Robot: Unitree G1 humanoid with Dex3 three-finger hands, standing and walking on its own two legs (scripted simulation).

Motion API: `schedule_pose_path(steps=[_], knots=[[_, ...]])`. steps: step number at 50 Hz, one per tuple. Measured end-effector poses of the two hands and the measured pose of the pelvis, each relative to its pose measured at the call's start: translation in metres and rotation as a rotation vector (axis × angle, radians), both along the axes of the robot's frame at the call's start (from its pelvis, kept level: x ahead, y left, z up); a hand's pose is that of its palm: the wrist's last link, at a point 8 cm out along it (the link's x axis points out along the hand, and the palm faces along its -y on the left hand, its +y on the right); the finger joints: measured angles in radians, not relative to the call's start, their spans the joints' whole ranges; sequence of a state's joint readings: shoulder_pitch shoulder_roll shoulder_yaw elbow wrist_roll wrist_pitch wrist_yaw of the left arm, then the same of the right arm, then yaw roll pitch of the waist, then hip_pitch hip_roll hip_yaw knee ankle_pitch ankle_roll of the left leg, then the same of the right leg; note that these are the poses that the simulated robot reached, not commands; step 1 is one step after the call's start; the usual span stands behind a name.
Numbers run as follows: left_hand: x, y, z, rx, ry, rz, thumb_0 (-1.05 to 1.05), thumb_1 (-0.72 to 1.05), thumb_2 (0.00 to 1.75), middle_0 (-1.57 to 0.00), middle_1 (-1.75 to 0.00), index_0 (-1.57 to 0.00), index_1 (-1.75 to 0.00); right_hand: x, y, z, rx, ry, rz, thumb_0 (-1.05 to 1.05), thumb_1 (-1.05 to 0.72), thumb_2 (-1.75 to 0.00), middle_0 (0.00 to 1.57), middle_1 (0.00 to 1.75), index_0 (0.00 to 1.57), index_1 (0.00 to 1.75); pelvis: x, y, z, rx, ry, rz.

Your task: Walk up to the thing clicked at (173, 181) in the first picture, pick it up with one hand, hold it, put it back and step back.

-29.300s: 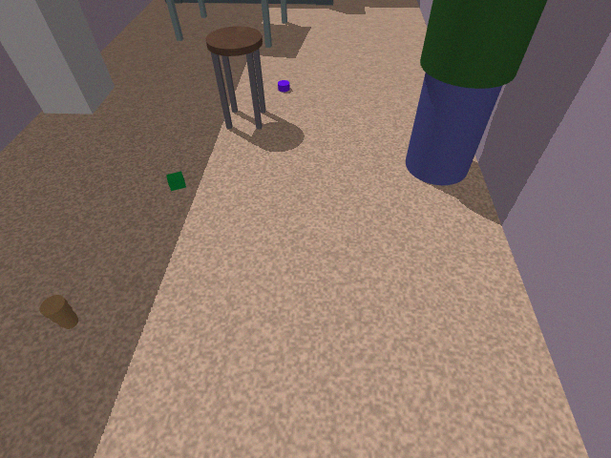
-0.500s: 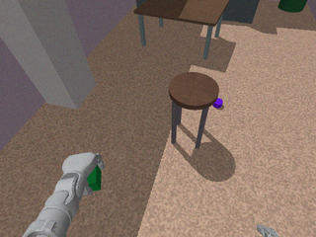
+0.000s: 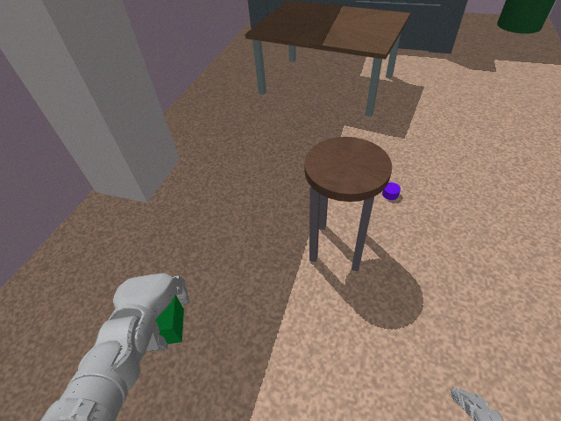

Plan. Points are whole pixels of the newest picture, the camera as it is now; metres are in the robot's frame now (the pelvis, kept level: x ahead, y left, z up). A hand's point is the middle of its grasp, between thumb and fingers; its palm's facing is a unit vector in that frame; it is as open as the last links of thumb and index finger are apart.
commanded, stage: hold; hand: left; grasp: from above
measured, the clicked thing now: (156, 321) +0.31 +0.23 -0.07
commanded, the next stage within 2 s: crouch in 0.88 s
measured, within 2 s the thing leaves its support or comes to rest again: neither
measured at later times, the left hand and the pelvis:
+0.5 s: hand (154, 323) +0.29 +0.22 -0.03, palm faces -0.45 -0.07 -0.89, open 9.3 cm; pelvis +0.00 +0.00 +0.00, yaw +0 degrees
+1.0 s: hand (157, 317) +0.30 +0.22 -0.04, palm faces -0.44 -0.07 -0.89, open 9.3 cm; pelvis +0.01 -0.01 +0.01, yaw +0 degrees
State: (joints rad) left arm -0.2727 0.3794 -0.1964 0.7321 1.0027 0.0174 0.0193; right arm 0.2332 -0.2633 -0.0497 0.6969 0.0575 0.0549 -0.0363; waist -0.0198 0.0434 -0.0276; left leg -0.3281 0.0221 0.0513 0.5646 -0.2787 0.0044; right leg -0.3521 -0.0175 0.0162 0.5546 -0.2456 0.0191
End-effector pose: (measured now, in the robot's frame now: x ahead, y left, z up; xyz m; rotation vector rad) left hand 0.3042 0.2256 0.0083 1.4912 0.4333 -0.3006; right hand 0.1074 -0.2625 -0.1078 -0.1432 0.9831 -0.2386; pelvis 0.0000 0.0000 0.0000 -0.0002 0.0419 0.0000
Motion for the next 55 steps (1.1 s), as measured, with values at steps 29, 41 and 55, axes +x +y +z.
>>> schedule_pose_path(steps=[29,41,55], knots=[[-0.008,-0.006,0.015,-0.011,-0.004,-0.014,-0.02,0.04,0.6,-0.73,-0.61,-0.75,-0.56,0.017,0.007,0.006,0.016,-0.046,0.026,0.01,-0.9,-0.9,0.2,0.3,0.2,0.3,-0.003,-0.003,0.005,0.005,-0.028,0.0],[-0.006,-0.008,0.009,-0.009,0.005,-0.017,-0.02,0.04,0.6,-0.73,-0.61,-0.75,-0.56,0.021,0.002,0.005,0.009,-0.025,0.026,0.01,-0.9,-0.9,0.2,0.3,0.2,0.3,0.002,-0.005,0.006,0.005,-0.022,0.004],[0.001,-0.008,0.011,-0.006,-0.001,-0.003,-0.02,0.05,0.59,-0.72,-0.61,-0.74,-0.56,0.022,0.0,0.005,0.014,-0.015,0.005,0.01,-0.9,-0.9,0.2,0.3,0.2,0.3,0.009,-0.006,0.006,0.004,-0.017,0.003]])
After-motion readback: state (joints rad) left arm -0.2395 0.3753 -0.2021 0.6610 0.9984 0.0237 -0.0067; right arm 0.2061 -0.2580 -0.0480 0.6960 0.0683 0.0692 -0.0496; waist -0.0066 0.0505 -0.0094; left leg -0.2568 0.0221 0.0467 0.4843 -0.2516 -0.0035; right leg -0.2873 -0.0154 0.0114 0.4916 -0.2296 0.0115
